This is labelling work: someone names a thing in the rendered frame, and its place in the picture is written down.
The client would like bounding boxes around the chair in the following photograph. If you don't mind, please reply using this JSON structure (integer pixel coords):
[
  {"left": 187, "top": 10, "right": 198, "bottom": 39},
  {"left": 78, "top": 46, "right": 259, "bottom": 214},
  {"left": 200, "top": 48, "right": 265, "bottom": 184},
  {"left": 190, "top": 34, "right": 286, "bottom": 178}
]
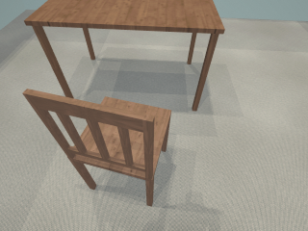
[{"left": 22, "top": 89, "right": 171, "bottom": 207}]

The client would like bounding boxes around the table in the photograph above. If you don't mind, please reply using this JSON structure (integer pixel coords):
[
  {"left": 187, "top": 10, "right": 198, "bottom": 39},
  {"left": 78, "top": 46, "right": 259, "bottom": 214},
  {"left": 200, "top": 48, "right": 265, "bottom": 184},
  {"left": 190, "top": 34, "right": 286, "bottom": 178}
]
[{"left": 24, "top": 0, "right": 225, "bottom": 112}]

